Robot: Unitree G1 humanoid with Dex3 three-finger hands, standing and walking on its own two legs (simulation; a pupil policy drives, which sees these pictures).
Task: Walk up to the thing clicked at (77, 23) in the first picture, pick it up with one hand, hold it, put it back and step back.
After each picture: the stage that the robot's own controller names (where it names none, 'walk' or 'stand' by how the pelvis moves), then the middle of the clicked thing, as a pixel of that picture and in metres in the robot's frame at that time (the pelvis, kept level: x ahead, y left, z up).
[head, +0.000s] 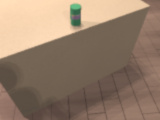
stand; (75, 15) +0.86 +0.04 -0.03
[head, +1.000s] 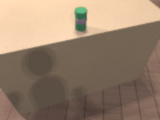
rise first; (80, 19) +0.77 +0.04 -0.01
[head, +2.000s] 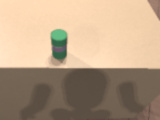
rise first; (59, 44) +0.52 +0.13 +0.00
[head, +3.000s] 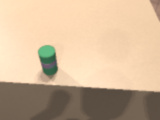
stand; (48, 60) +0.46 +0.16 -0.01
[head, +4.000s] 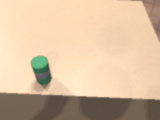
stand; (41, 70) +0.44 +0.18 -0.04
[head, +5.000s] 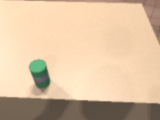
stand; (40, 74) +0.43 +0.19 -0.04
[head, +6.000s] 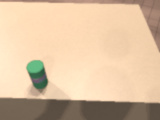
stand; (38, 75) +0.43 +0.20 -0.04
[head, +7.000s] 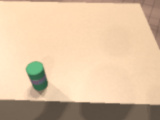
stand; (37, 76) +0.42 +0.20 -0.04
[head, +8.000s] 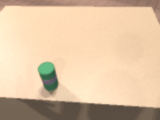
rise first; (48, 76) +0.42 +0.18 -0.03
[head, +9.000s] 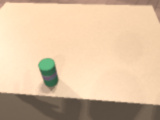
go down; (49, 72) +0.43 +0.18 -0.03
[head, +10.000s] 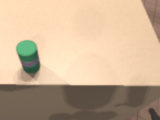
go down; (29, 57) +0.45 +0.16 +0.00
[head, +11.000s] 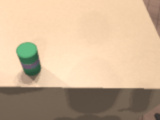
go down; (29, 59) +0.44 +0.17 +0.01
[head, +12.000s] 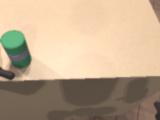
close in; (17, 50) +0.44 +0.18 +0.04
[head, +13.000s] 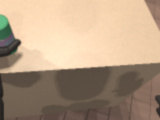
lift; (2, 36) +0.49 +0.19 +0.06
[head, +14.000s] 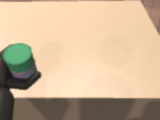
lift; (23, 66) +0.33 +0.17 +0.16
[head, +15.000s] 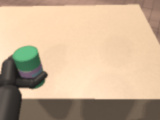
hold; (30, 68) +0.34 +0.16 +0.14
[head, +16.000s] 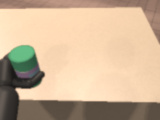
hold; (27, 67) +0.33 +0.17 +0.15
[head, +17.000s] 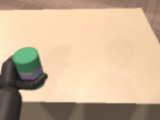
crouch; (30, 69) +0.33 +0.16 +0.15
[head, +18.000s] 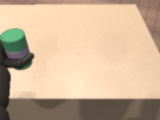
crouch; (17, 50) +0.40 +0.20 +0.15
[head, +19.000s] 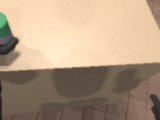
lower; (0, 34) +0.49 +0.20 +0.05
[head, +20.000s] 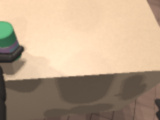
lower; (6, 43) +0.46 +0.19 +0.05
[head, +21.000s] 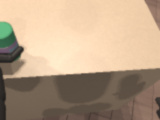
lower; (6, 43) +0.46 +0.19 +0.05
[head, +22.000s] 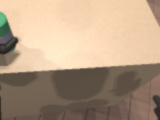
lower; (0, 33) +0.49 +0.20 +0.06
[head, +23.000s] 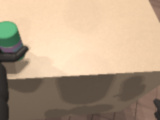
loosen; (10, 42) +0.46 +0.19 +0.06
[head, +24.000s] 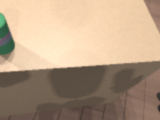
rise; out of the picture +0.48 +0.19 +0.06
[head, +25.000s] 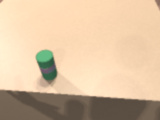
sink last; (47, 65) +0.45 +0.18 +0.01
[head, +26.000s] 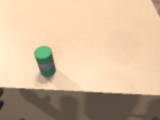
stand; (45, 62) +0.45 +0.17 +0.01
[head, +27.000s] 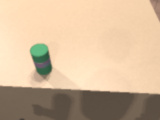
stand; (41, 59) +0.45 +0.17 +0.02
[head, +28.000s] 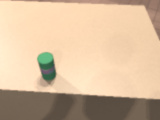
walk; (47, 66) +0.47 +0.17 -0.04
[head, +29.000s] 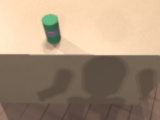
walk; (52, 29) +0.59 +0.15 -0.02
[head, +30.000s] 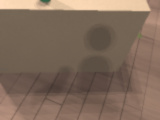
walk; out of the picture +0.87 +0.21 -0.01
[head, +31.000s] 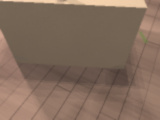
stand; out of the picture +1.12 +0.16 -0.02
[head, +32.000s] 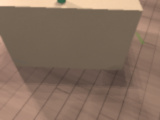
stand; out of the picture +1.13 +0.16 -0.04
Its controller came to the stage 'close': yes
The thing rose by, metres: 0.20
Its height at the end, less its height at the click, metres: +0.00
